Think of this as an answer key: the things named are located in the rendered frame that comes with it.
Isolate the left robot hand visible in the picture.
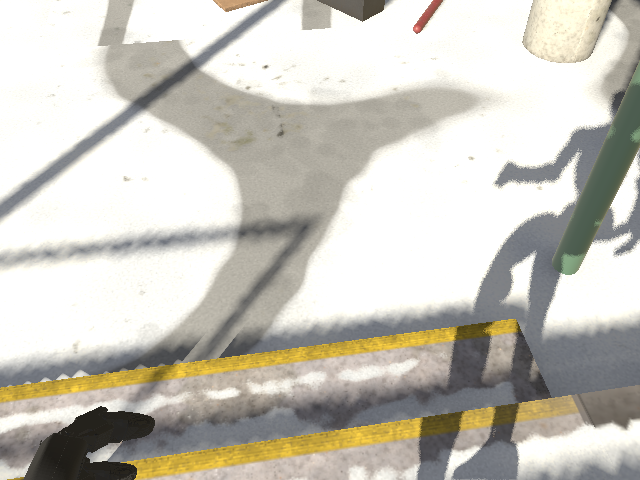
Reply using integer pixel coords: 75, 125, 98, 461
23, 406, 155, 480

